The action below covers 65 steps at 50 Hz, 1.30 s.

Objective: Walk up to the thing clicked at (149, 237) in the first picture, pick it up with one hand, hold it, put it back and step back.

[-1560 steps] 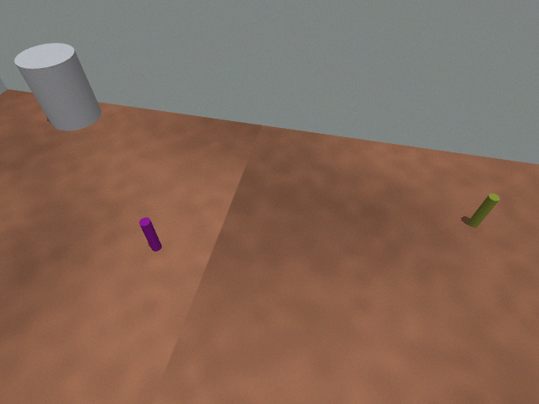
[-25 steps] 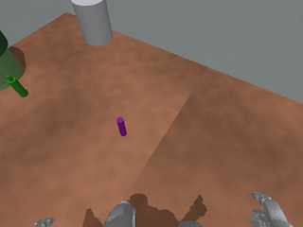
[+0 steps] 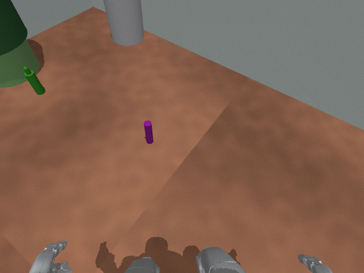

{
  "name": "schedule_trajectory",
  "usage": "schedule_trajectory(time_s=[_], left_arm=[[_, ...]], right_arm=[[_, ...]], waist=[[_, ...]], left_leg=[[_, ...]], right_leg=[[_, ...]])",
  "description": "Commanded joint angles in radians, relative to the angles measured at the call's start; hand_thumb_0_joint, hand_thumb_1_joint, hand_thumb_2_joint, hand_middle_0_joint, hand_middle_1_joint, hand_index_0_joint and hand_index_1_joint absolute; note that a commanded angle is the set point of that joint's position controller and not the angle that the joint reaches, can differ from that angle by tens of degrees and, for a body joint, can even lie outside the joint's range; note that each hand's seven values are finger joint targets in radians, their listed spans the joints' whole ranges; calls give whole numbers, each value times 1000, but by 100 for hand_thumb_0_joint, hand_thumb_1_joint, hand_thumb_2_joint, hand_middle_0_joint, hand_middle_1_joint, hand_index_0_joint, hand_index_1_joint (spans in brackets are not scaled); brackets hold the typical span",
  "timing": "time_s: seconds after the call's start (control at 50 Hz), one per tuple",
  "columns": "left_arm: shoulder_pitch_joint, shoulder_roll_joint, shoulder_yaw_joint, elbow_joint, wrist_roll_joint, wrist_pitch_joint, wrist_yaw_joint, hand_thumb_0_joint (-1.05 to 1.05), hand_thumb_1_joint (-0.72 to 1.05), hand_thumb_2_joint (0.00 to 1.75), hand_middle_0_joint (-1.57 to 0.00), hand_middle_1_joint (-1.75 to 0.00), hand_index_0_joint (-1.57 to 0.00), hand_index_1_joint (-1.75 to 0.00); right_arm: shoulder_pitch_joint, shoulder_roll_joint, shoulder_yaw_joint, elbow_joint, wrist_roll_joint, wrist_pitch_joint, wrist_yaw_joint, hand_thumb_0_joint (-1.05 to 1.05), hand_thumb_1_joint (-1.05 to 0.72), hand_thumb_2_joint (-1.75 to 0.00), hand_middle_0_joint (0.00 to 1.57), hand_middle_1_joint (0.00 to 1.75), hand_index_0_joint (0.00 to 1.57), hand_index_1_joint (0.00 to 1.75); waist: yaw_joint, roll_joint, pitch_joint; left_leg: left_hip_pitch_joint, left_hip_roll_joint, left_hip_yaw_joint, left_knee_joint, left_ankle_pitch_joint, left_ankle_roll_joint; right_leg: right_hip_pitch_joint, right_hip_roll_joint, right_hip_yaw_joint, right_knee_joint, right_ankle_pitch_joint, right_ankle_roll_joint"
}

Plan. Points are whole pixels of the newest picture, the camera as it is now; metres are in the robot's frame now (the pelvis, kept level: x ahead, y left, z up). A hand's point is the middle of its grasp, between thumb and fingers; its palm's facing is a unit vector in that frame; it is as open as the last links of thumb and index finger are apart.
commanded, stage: step back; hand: left
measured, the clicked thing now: (148, 132) +0.90 +0.18 -0.67
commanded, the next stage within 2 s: stand in 1.36 s
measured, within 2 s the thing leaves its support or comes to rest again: neither
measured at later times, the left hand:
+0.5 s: hand out of the picture -0.09 +0.26 -0.14, palm faces +0.06 -0.90 -0.42, open 7.4 cm
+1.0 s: hand out of the picture -0.11 +0.24 -0.15, palm faces +0.07 -0.94 -0.33, open 7.4 cm
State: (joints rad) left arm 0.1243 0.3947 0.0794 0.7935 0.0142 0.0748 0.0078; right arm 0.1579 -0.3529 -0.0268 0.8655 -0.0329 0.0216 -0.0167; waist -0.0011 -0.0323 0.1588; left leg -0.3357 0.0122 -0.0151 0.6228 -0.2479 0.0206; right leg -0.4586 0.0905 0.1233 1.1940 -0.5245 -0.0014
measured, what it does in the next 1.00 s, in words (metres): walks backwards: right foot, then left foot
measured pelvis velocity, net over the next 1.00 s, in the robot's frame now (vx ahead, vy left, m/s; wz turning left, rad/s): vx -0.16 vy -0.01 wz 0.06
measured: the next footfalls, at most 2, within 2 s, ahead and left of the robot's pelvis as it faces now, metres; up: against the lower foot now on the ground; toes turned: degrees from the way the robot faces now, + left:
right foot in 0.14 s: -0.10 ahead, -0.15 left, +0.00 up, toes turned +2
left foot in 0.46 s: -0.10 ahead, +0.10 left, +0.00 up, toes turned +2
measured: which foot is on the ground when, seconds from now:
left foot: down 0.00-0.18, up 0.20-0.44, down 0.46-1.00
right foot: up 0.00-0.12, down 0.14-1.00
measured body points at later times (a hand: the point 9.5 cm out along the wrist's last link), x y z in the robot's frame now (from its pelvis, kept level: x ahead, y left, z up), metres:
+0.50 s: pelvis -0.16 -0.02 -0.01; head -0.13 -0.02 +0.44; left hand -0.09 +0.31 -0.12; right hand -0.08 -0.34 -0.13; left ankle -0.16 +0.09 -0.73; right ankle -0.11 -0.15 -0.73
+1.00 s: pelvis -0.16 -0.01 +0.00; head -0.15 -0.01 +0.45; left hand -0.11 +0.29 -0.13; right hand -0.06 -0.32 -0.12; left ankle -0.14 +0.10 -0.73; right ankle -0.14 -0.15 -0.72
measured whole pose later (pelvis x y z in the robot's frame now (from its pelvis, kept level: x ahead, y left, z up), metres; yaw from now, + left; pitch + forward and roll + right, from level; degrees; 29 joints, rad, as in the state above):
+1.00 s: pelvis -0.16 -0.01 +0.00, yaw +3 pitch -2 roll +0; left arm 0.19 0.35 0.04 1.02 0.02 -0.01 -0.02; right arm 0.18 -0.37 -0.05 1.03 -0.03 -0.02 0.01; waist 0.02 -0.02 0.05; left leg -0.25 -0.02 0.00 0.57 -0.27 0.01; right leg -0.24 -0.05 -0.01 0.60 -0.34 0.01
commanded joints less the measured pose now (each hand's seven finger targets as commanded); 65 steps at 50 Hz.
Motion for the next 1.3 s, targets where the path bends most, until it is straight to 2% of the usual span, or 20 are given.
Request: schedule_trajectory(time_s=[0.0,0.08,0.12,0.14,0.16,0.18,0.24,0.36,0.42,0.44,0.48,0.5,0.56,0.68,0.72,0.74,0.88,0.94,1.04,1.28], left_arm=[[50,165,52,-58,4,-29,6,0,90,90,-20,-30,-20,-30],[154,162,51,9,4,-42,3,0,90,90,-20,-30,-20,-30],[196,196,63,48,19,-49,4,0,90,90,-20,-30,-20,-30],[185,274,85,30,35,-53,4,0,90,90,-20,-30,-20,-30],[104,395,108,-10,34,-45,6,0,90,90,-20,-30,-20,-30],[46,378,98,-40,33,-53,10,0,90,90,-20,-30,-20,-30],[-54,247,64,-42,37,-70,22,0,90,90,-20,-30,-20,-30],[76,265,75,-13,39,-84,17,0,90,90,-20,-30,-20,-30],[22,263,60,-4,23,-74,6,0,90,90,-20,-30,-20,-30],[58,214,38,7,25,-69,3,0,90,90,-20,-30,-20,-30],[1,180,29,21,2,-70,4,0,90,90,-20,-30,-20,-30],[-38,239,48,35,15,-74,3,0,90,90,-20,-30,-20,-30],[44,189,36,81,0,-85,-16,0,90,90,-20,-30,-20,-30],[113,172,43,156,21,-118,-4,0,90,90,-20,-30,-20,-30],[111,284,59,152,31,-126,3,0,90,90,-20,-30,-20,-30],[41,292,62,126,31,-129,2,0,90,90,-20,-30,-20,-30],[-40,204,22,126,13,-120,-8,0,90,90,-20,-30,-20,-30],[-17,148,2,146,-10,-105,-11,0,90,90,-20,-30,-20,-30],[13,173,4,196,-6,-128,-1,0,90,90,-20,-30,-20,-30],[-64,181,-2,224,-1,-115,6,0,90,90,-20,-30,-20,-30]], right_arm=[[-4,-282,-87,-92,-10,-17,-23,0,-90,-90,20,30,20,30],[-56,-319,-91,-106,5,8,-14,0,-90,-90,20,30,20,30],[-58,-275,-76,-107,14,20,-8,0,-90,-90,20,30,20,30],[-54,-210,-60,-129,20,15,-7,0,-90,-90,20,30,20,30],[-104,-208,-71,-145,21,18,-27,0,-90,-90,20,30,20,30],[-110,-245,-86,-137,22,21,-29,0,-90,-90,20,30,20,30],[-8,-226,-72,-75,27,11,-20,0,-90,-90,20,30,20,30],[-34,-226,-73,-58,-1,-8,2,0,-90,-90,20,30,20,30],[78,-201,-76,17,3,-28,11,0,-90,-90,20,30,20,30],[87,-217,-87,44,-5,-34,9,0,-90,-90,20,30,20,30],[24,-361,-104,23,-17,-42,11,0,-90,-90,20,30,20,30],[-23,-362,-108,12,-12,-49,14,0,-90,-90,20,30,20,30],[-62,-264,-73,20,-13,-68,9,0,-90,-90,20,30,20,30],[-40,-207,-63,36,4,-34,24,0,-90,-90,20,30,20,30],[-50,-174,-56,31,10,-31,19,0,-90,-90,20,30,20,30],[-18,-208,-68,49,7,-33,16,0,-90,-90,20,30,20,30],[65,-173,-73,114,1,-61,21,0,-90,-90,20,30,20,30],[-34,-264,-79,96,1,-73,13,0,-90,-90,20,30,20,30],[-87,-217,-53,112,12,-72,12,0,-90,-90,20,30,20,30],[-134,-191,-51,152,18,-60,5,0,-90,-90,20,30,20,30]], waist=[[-16,189,-189],[28,258,-265],[36,182,-245],[37,-38,-207],[92,-266,-151],[65,-199,-75],[-20,-71,-106],[78,-139,-147],[8,-140,-166],[7,-49,-165],[-19,241,-116],[-19,161,-33],[24,138,-46],[43,91,-112],[54,-103,-87],[30,-67,-52],[-25,-88,-135],[17,109,-143],[32,138,-199],[12,35,-217]], left_leg=[[187,243,-213,-143,391,231],[143,227,-191,-101,285,173],[-39,148,-134,-27,98,81],[-247,2,-84,143,-109,17],[-220,-103,-84,393,-370,-27],[-165,-62,-183,532,-362,-37],[-170,-115,-146,587,-220,-27],[-161,-30,-46,194,-292,-41],[153,-33,26,-202,-159,-5],[255,-42,-21,-258,-130,7],[71,303,-564,-433,-659,178],[-87,326,-573,-459,-670,209],[-1,201,-319,-377,-385,134],[-108,107,-132,-166,-274,52],[-173,-38,-47,129,-312,-5],[-125,-2,-83,201,-302,-16],[189,-24,8,-164,-36,-10],[95,233,-332,-340,-181,107],[96,130,-121,-206,286,33],[161,103,-61,-206,263,17]], right_leg=[[13,-46,-23,-199,-19,29],[208,-76,-118,-620,131,-4],[342,-91,-85,-759,230,-39],[366,-274,200,-806,191,-101],[70,-513,446,-925,158,-280],[-73,-546,471,-952,150,-311],[85,-323,98,-743,489,-186],[316,-350,168,-784,52,-201],[154,-329,100,-740,44,-157],[71,-276,46,-656,27,-114],[-74,-117,-127,-388,-67,-15],[13,-135,-40,-294,-49,-20],[50,-134,-64,-369,98,-21],[425,-85,-106,-803,212,-38],[293,-396,361,-985,-215,-177],[193,-468,408,-991,-231,-235],[109,-278,17,-789,237,-111],[145,-120,-130,-606,119,-19],[355,-176,-69,-749,433,-38],[372,-209,-49,-771,551,-45]])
